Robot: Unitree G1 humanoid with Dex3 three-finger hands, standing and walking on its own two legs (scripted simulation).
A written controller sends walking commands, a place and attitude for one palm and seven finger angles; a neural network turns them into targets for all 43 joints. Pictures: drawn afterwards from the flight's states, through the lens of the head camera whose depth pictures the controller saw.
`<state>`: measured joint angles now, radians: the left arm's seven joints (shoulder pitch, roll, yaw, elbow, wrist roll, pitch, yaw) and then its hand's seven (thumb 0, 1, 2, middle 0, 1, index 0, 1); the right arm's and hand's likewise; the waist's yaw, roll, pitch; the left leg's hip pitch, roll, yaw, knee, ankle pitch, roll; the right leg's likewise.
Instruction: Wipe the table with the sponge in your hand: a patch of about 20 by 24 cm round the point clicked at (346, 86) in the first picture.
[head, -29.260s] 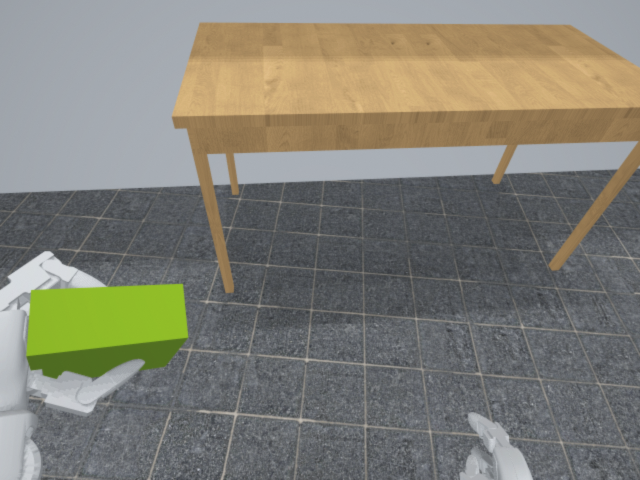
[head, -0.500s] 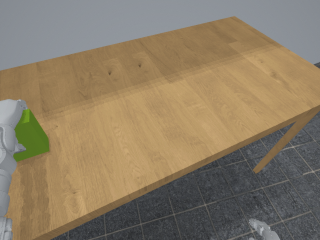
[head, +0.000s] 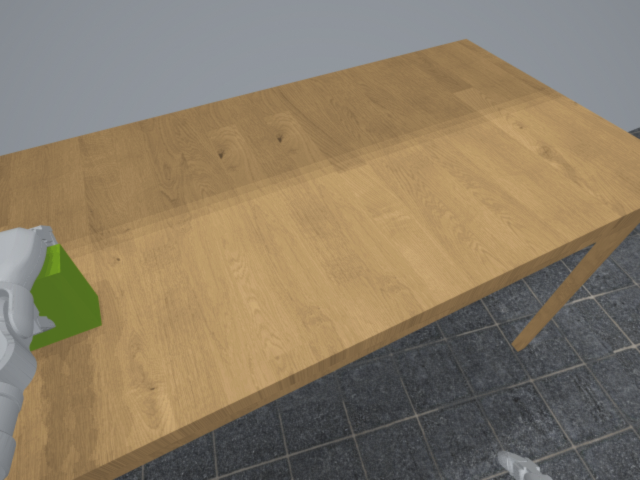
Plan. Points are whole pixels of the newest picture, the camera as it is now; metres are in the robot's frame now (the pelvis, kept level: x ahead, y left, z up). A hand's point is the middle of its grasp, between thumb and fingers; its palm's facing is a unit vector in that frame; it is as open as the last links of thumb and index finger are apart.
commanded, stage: wipe back along the first lane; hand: left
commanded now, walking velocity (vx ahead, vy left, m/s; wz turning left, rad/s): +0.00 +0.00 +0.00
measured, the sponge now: (41, 310) +0.29 +0.40 +0.03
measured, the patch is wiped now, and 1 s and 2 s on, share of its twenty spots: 1.00 1.00 1.00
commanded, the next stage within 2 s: lift the sponge slowly off the table in 1.20 s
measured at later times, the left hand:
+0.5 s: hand (37, 316) +0.27 +0.36 +0.08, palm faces -0.03 -0.02 -1.00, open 9.7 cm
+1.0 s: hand (40, 359) +0.22 +0.33 +0.08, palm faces +0.00 -0.02 -1.00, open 9.7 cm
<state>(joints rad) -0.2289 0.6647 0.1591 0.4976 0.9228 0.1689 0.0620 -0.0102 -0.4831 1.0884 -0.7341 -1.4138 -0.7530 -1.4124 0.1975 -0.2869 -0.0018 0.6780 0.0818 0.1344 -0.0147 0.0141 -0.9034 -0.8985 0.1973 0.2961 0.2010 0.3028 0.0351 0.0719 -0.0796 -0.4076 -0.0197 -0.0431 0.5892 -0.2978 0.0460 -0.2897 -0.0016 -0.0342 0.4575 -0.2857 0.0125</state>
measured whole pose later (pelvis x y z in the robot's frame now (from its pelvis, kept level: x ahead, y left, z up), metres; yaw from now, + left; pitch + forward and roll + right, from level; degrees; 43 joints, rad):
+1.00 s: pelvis +0.01 -0.02 +0.00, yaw +0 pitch +3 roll -2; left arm 0.26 0.56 0.12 -0.05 0.87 0.30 0.09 0.01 -0.46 1.08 -0.72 -1.43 -0.74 -1.43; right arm 0.12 -0.28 0.01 0.63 0.07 0.09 -0.01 0.02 -0.90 -0.90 0.20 0.30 0.20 0.30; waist 0.08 0.10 -0.08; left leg -0.30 -0.01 -0.05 0.58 -0.32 0.02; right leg -0.20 0.01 -0.03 0.47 -0.32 0.00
